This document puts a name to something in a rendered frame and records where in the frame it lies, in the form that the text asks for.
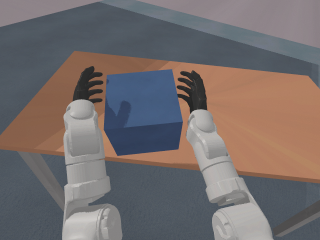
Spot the right robot hand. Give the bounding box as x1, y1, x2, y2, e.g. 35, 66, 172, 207
177, 70, 207, 114

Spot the table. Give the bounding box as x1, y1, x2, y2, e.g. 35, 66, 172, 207
0, 51, 320, 237

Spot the robot right upper arm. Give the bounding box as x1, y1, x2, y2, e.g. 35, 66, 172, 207
212, 202, 274, 240

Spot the carton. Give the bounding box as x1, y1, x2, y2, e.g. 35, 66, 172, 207
103, 69, 183, 156

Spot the robot left upper arm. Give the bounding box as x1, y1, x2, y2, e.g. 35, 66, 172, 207
62, 203, 123, 240

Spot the left robot hand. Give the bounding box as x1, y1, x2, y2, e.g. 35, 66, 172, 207
72, 66, 104, 104

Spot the robot right forearm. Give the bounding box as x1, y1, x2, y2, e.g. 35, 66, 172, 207
186, 109, 273, 236

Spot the robot left forearm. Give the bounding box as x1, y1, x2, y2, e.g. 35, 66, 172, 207
62, 99, 111, 240

